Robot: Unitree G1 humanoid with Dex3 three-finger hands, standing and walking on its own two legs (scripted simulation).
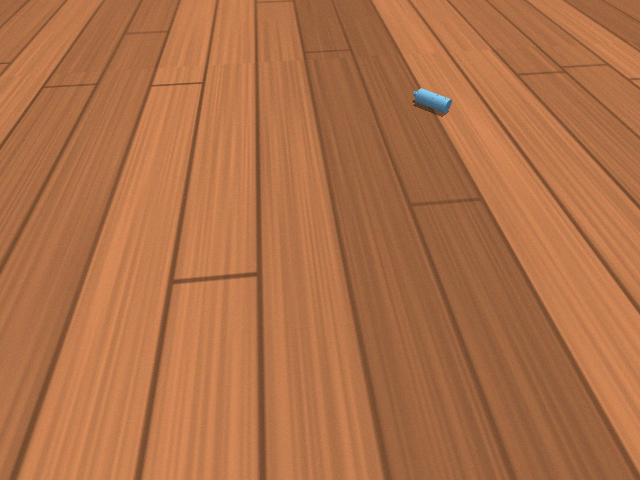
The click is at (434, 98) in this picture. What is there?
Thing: lying bottle
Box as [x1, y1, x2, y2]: [413, 88, 451, 112]
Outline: 413,93 413,95 415,96 415,101 442,112 446,112 451,103 451,99 421,88 417,92 415,91
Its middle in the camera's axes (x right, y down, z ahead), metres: +0.67 -0.83 +2.31
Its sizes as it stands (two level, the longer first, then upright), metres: 0.227 0.083 0.083
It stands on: the floor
